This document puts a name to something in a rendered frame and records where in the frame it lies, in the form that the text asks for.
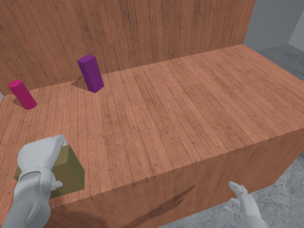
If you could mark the robot left hand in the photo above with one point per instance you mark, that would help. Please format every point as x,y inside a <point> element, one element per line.
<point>42,153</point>

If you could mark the robot left forearm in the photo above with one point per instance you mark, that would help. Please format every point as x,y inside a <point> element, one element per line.
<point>30,207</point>

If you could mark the robot right forearm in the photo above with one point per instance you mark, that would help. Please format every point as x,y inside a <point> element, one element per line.
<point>254,222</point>

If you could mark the sponge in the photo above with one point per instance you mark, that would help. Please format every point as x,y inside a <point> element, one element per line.
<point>68,170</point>

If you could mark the table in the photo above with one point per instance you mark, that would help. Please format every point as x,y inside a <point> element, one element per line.
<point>186,107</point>

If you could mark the robot right hand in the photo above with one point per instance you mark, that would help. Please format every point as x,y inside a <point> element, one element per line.
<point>246,206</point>

